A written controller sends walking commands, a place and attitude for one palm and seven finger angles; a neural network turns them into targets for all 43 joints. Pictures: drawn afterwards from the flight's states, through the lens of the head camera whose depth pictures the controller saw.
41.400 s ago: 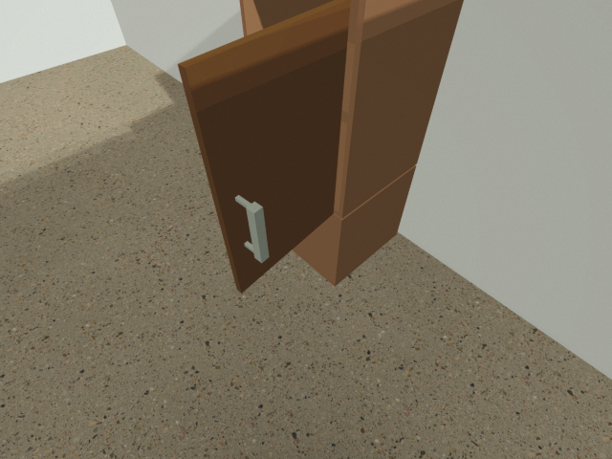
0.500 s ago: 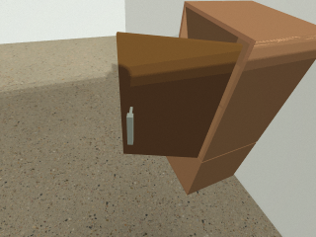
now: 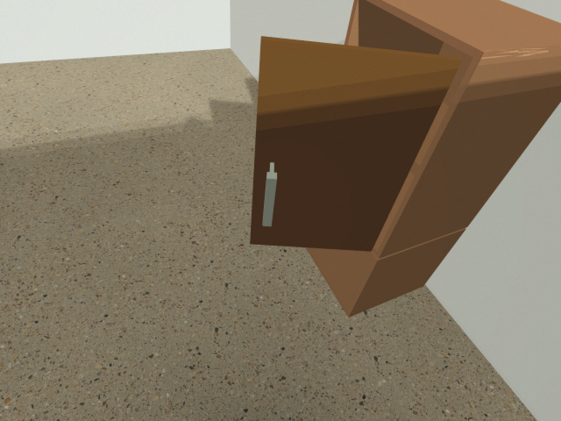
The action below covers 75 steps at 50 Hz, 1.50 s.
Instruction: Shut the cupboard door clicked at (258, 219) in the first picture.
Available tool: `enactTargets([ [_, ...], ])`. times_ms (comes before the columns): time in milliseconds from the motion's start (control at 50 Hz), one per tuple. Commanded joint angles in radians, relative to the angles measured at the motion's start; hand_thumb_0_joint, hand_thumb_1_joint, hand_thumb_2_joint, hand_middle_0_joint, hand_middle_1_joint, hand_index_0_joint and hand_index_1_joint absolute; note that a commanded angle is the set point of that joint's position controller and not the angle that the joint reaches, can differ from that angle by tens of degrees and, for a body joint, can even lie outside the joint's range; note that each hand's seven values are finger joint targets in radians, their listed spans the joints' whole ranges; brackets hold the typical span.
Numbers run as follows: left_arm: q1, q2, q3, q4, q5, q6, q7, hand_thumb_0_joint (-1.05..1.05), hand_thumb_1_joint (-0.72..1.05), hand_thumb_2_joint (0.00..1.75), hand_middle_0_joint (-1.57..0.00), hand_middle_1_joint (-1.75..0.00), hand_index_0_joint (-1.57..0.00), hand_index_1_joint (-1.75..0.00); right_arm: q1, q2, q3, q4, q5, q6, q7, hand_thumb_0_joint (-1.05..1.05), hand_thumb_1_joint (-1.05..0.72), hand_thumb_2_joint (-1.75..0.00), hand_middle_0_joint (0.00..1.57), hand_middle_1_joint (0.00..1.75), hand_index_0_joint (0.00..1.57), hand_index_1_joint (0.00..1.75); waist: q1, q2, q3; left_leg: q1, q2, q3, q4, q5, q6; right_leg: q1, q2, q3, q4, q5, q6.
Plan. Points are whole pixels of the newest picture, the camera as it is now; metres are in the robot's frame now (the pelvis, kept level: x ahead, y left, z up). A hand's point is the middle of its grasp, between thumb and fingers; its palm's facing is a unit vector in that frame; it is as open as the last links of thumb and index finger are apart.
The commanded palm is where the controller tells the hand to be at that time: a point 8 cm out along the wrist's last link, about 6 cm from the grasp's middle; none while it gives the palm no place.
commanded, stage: come to a stop and stand still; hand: left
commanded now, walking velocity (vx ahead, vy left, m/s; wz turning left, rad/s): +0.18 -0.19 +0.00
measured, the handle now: (269, 194) +0.65 +0.05 -0.10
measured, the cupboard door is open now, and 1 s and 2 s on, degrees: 66 66 66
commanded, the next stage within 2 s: look again from close up in 1.80 s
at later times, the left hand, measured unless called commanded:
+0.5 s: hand out of the picture -0.05 +0.26 -0.20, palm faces +0.03 -0.99 -0.15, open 7.4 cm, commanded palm none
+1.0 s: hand out of the picture -0.14 +0.20 -0.15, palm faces +0.09 -0.98 -0.20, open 7.3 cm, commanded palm none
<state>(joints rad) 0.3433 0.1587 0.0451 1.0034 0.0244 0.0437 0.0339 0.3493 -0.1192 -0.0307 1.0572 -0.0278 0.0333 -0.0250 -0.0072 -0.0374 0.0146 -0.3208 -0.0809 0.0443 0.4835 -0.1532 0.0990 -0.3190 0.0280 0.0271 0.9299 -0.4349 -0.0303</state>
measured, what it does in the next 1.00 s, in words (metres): walks backwards: right foot, then left foot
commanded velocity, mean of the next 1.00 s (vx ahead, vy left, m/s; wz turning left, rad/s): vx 0.14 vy -0.06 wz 0.00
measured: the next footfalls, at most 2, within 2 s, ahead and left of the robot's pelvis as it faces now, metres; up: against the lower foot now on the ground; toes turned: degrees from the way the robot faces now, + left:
right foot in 0.20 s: -0.03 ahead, -0.06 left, -0.01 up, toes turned -8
left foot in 0.42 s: +0.01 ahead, +0.16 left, -0.01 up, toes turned +4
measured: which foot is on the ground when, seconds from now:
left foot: down 0.00-0.20, up 0.22-0.40, down 0.42-0.88, up 0.90-1.00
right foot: up 0.00-0.18, down 0.20-0.42, up 0.44-0.86, down 0.88-1.00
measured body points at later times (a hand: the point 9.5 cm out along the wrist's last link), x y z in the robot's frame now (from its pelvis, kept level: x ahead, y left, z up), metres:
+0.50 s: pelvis -0.09 +0.07 -0.02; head -0.12 +0.11 +0.43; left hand -0.05 +0.31 -0.18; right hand -0.14 -0.16 -0.15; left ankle -0.03 +0.16 -0.73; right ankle -0.08 -0.05 -0.68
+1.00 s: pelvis -0.12 +0.03 +0.01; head -0.14 +0.02 +0.46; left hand -0.14 +0.25 -0.14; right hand -0.13 -0.20 -0.15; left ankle -0.06 +0.15 -0.67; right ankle -0.13 -0.05 -0.73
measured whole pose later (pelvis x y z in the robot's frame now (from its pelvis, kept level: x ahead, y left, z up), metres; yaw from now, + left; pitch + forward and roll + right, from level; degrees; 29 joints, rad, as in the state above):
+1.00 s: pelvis -0.12 +0.03 +0.01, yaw +0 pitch -2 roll +1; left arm 0.40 0.11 0.03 1.03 0.02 -0.01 0.02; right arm 0.34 -0.17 -0.06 1.06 -0.03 0.04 0.01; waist 0.00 0.02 -0.02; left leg -0.51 0.01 0.04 0.90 -0.26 0.01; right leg -0.12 0.00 -0.10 0.37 -0.22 -0.05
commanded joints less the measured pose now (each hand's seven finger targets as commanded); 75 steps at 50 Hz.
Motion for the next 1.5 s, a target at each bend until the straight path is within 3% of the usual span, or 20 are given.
enactTargets([
  [0,0.207,0.061,0.023,0.014,0.003,-0.005,-0.011,0.0,0.9,0.9,-0.2,-0.3,-0.2,-0.3,-0.018,-0.164,-0.037,-0.068,0.002,-0.049,-0.019,0.0,-0.9,-0.9,0.2,0.3,0.2,0.3,0.034,0.088,0.013,0.005,0.265,-0.35,-0.44,-0.489,-0.13,-0.056,0.015,-0.02,0.119,0.053,-0.008],
  [120,0.427,0.083,0.053,0.049,-0.013,0.024,-0.026,0.0,0.9,0.9,-0.2,-0.3,-0.2,-0.3,-0.083,-0.197,-0.062,-0.077,-0.013,-0.011,-0.04,0.0,-0.9,-0.9,0.2,0.3,0.2,0.3,0.084,0.204,0.061,0.001,0.167,-0.133,-0.496,-0.251,-0.279,0.294,0.09,-0.223,-0.551,-0.11,-0.033],
  [160,0.49,0.104,0.07,0.073,-0.008,0.028,-0.003,0.0,0.9,0.9,-0.2,-0.3,-0.2,-0.3,-0.119,-0.162,-0.076,-0.077,0.026,0.025,-0.043,0.0,-0.9,-0.9,0.2,0.3,0.2,0.3,0.127,-0.202,0.094,-0.112,-0.067,0.131,0.175,-0.195,-0.379,0.378,-0.097,-0.077,-0.892,0.133,-0.15],
  [180,0.148,0.104,0.031,-0.04,0.011,0.022,0.018,0.0,0.9,0.9,-0.2,-0.3,-0.2,-0.3,0.045,-0.11,-0.083,-0.059,0.032,0.029,-0.038,0.0,-0.9,-0.9,0.2,0.3,0.2,0.3,-0.052,-0.338,0.096,-0.114,-0.009,-0.032,0.808,-0.393,-0.227,0.021,-0.308,0.121,-0.81,0.182,-0.225],
  [220,-0.357,0.2,0.043,-0.22,0.008,-0.031,0.03,0.0,0.9,0.9,-0.2,-0.3,-0.2,-0.3,0.19,-0.138,-0.083,-0.072,0.013,0.047,0.001,0.0,-0.9,-0.9,0.2,0.3,0.2,0.3,-0.248,-0.099,0.087,0.02,0.108,-0.146,1.085,-0.308,-0.111,-0.307,-0.431,0.138,-0.815,0.041,-0.25],
  [300,-0.041,0.167,0.036,-0.08,0.027,-0.065,0.01,0.0,0.9,0.9,-0.2,-0.3,-0.2,-0.3,-0.005,-0.11,-0.06,-0.11,0.005,-0.011,0.026,0.0,-0.9,-0.9,0.2,0.3,0.2,0.3,-0.048,0.038,0.205,0.003,0.165,-0.023,0.374,-0.351,-0.075,-0.15,-0.3,0.125,-0.703,-0.191,-0.186],
  [360,-0.009,0.172,0.039,-0.05,0.01,-0.036,-0.024,0.0,0.9,0.9,-0.2,-0.3,-0.2,-0.3,0.149,-0.059,-0.031,-0.047,-0.006,-0.03,0.013,0.0,-0.9,-0.9,0.2,0.3,0.2,0.3,-0.056,0.072,0.209,0.213,0.066,0.135,0.017,-0.238,-0.085,-0.258,-0.149,-0.014,-0.468,-0.358,-0.107],
  [380,-0.014,0.114,0.029,-0.064,0.008,-0.029,-0.032,0.0,0.9,0.9,-0.2,-0.3,-0.2,-0.3,0.22,-0.087,-0.032,-0.024,-0.008,-0.033,0.005,0.0,-0.9,-0.9,0.2,0.3,0.2,0.3,-0.07,0.16,0.239,0.186,0.122,0.006,-0.082,-0.334,-0.074,-0.293,-0.082,-0.073,-0.244,-0.316,-0.069],
  [400,0.001,0.047,0.018,-0.093,0.003,-0.028,-0.035,0.0,0.9,0.9,-0.2,-0.3,-0.2,-0.3,0.274,-0.151,-0.043,-0.021,-0.02,-0.042,-0.006,0.0,-0.9,-0.9,0.2,0.3,0.2,0.3,-0.078,0.362,0.224,0.119,0.335,-0.391,-0.267,-0.59,0.0,-0.392,0.024,-0.12,0.096,-0.178,-0.018],
  [420,-0.044,0.059,0.022,-0.137,0.003,-0.024,-0.04,0.0,0.9,0.9,-0.2,-0.3,-0.2,-0.3,0.232,-0.218,-0.046,-0.049,-0.013,-0.045,-0.019,0.0,-0.9,-0.9,0.2,0.3,0.2,0.3,-0.059,0.296,0.234,-0.041,0.491,-0.667,-0.408,-0.764,0.073,-0.423,-0.015,0.009,0.306,-0.077,-0.026],
  [500,0.043,0.094,0.039,-0.087,0.01,-0.006,-0.053,0.0,0.9,0.9,-0.2,-0.3,-0.2,-0.3,-0.055,-0.191,-0.029,-0.118,-0.008,-0.075,-0.023,0.0,-0.9,-0.9,0.2,0.3,0.2,0.3,0.091,0.13,0.113,-0.244,0.399,-0.475,-0.417,-0.64,0.02,-0.253,-0.053,0.055,0.428,0.208,-0.009],
  [680,-0.084,0.067,0.028,-0.111,0.005,-0.018,-0.058,0.0,0.9,0.9,-0.2,-0.3,-0.2,-0.3,0.153,-0.156,-0.053,-0.031,-0.015,-0.072,-0.016,0.0,-0.9,-0.9,0.2,0.3,0.2,0.3,-0.048,0.174,0.055,0.072,0.344,-0.289,-0.386,-0.499,0.015,-0.266,-0.062,-0.071,0.025,0.092,0.014],
  [800,0.137,0.025,0.019,-0.028,-0.012,-0.027,-0.043,0.0,0.9,0.9,-0.2,-0.3,-0.2,-0.3,0.057,-0.18,-0.054,-0.045,-0.017,-0.042,0.001,0.0,-0.9,-0.9,0.2,0.3,0.2,0.3,0.032,0.165,-0.014,-0.068,0.25,-0.149,-0.312,-0.46,-0.04,0.26,0.022,-0.175,-0.542,0.061,-0.011],
  [820,0.196,0.039,0.022,-0.001,-0.01,-0.031,-0.032,0.0,0.9,0.9,-0.2,-0.3,-0.2,-0.3,0.036,-0.148,-0.049,-0.043,-0.008,-0.039,0.005,0.0,-0.9,-0.9,0.2,0.3,0.2,0.3,0.054,0.083,-0.003,-0.156,0.195,-0.095,-0.218,-0.445,-0.069,0.367,-0.014,-0.133,-0.618,0.094,-0.027],
  [860,0.176,0.151,0.029,-0.025,0.005,-0.042,-0.005,0.0,0.9,0.9,-0.2,-0.3,-0.2,-0.3,-0.009,-0.06,-0.031,-0.088,0.007,-0.032,0.01,0.0,-0.9,-0.9,0.2,0.3,0.2,0.3,0.06,-0.232,0.114,-0.427,0.053,0.04,0.3,-0.373,-0.103,0.27,-0.397,0.37,-0.867,-0.321,-0.142],
  [880,0.089,0.143,0.029,-0.054,-0.001,-0.048,0.002,0.0,0.9,0.9,-0.2,-0.3,-0.2,-0.3,-0.012,-0.108,-0.039,-0.093,-0.003,-0.026,0.016,0.0,-0.9,-0.9,0.2,0.3,0.2,0.3,0.011,-0.081,0.142,-0.383,0.089,-0.035,0.407,-0.288,-0.086,0.139,-0.427,0.359,-0.893,-0.299,-0.143],
  [980,0.024,0.05,-0.007,-0.03,-0.011,-0.114,-0.002,0.0,0.9,0.9,-0.2,-0.3,-0.2,-0.3,0.048,-0.09,-0.036,-0.036,0.008,-0.013,0.044,0.0,-0.9,-0.9,0.2,0.3,0.2,0.3,-0.038,-0.056,0.165,-0.263,0.12,-0.027,0.521,-0.004,-0.113,0.045,-0.261,0.074,-0.854,0.056,-0.075],
  [1140,0.116,0.067,-0.003,0.031,0.002,-0.102,-0.001,0.0,0.9,0.9,-0.2,-0.3,-0.2,-0.3,-0.06,-0.068,-0.014,-0.065,0.014,-0.031,0.027,0.0,-0.9,-0.9,0.2,0.3,0.2,0.3,0.028,-0.084,0.093,-0.133,0.121,0.011,0.149,-0.143,-0.12,0.187,-0.295,0.069,-0.731,0.31,-0.138],
  [1260,0.156,-0.002,-0.026,0.072,-0.012,-0.081,0.001,0.0,0.9,0.9,-0.2,-0.3,-0.2,-0.3,0.014,-0.115,0.001,0.007,0.015,-0.076,-0.008,0.0,-0.9,-0.9,0.2,0.3,0.2,0.3,0.03,0.114,-0.026,0.271,0.243,-0.084,-0.064,0.32,-0.052,0.048,-0.142,-0.036,-0.506,0.266,-0.019],
  [1480,0.08,0.03,-0.037,0.102,-0.013,-0.066,0.006,0.0,0.9,0.9,-0.2,-0.3,-0.2,-0.3,-0.047,-0.101,0.021,0.044,0.02,-0.062,-0.02,0.0,-0.9,-0.9,0.2,0.3,0.2,0.3,0.022,0.058,0.042,0.18,0.204,-0.067,-0.125,0.221,-0.059,0.158,-0.154,-0.046,-0.581,0.322,0.008],
])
